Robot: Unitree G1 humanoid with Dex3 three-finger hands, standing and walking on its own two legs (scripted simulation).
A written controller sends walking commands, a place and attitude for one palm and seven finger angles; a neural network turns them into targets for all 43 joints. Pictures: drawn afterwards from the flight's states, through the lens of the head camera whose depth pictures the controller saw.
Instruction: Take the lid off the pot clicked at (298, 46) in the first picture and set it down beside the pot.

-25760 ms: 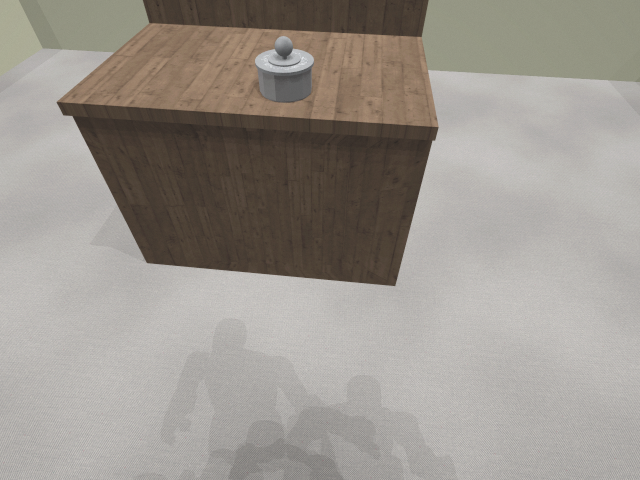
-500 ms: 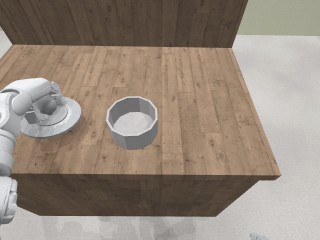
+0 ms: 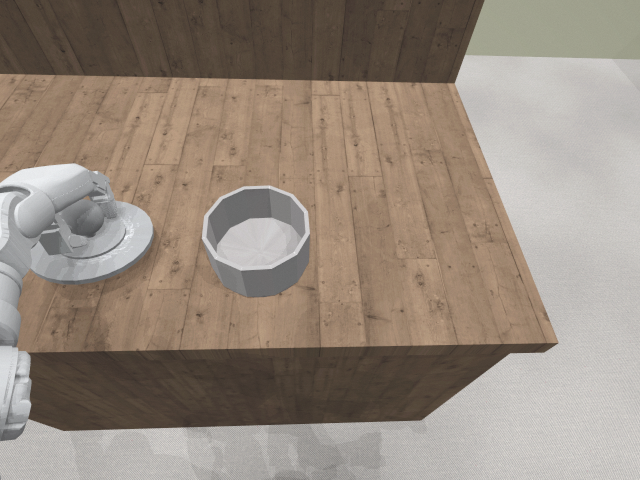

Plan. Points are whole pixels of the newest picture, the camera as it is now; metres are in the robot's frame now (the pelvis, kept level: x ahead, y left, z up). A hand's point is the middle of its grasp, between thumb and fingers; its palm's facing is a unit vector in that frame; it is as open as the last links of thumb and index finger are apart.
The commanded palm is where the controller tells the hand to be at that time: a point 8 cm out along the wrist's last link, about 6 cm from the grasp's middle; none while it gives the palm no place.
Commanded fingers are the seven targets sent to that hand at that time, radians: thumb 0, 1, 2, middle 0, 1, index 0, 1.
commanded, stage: lower the lid onto the table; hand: left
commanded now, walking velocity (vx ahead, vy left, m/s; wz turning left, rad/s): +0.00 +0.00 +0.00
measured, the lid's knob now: (83, 217) +0.44 +0.32 +0.05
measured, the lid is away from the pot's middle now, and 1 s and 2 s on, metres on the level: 0.23 0.24 0.24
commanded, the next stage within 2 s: open the fingers wide in 0.52 s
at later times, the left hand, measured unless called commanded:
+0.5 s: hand (70, 244) +0.40 +0.33 +0.03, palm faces -0.48 -0.10 -0.87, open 7.9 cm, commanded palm +0.43 +0.32 +0.09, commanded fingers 0.00 0.61 1.07 -1.08 -1.08 -0.82 -0.97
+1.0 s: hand (71, 249) +0.40 +0.33 +0.03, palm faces -0.45 -0.07 -0.89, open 7.8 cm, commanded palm +0.42 +0.32 +0.09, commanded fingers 0.00 0.30 0.86 -0.72 -0.97 -0.59 -0.91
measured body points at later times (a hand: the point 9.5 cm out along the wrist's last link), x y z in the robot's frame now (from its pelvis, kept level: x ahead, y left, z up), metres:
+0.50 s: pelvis +0.00 +0.01 -0.01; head +0.06 +0.03 +0.44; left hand +0.42 +0.33 +0.08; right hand +0.06 -0.26 -0.12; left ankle -0.03 +0.05 -0.74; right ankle +0.01 -0.15 -0.74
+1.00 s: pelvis -0.01 +0.02 -0.01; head +0.06 +0.04 +0.43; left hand +0.42 +0.33 +0.08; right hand +0.03 -0.26 -0.13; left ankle -0.03 +0.05 -0.74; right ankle +0.01 -0.15 -0.74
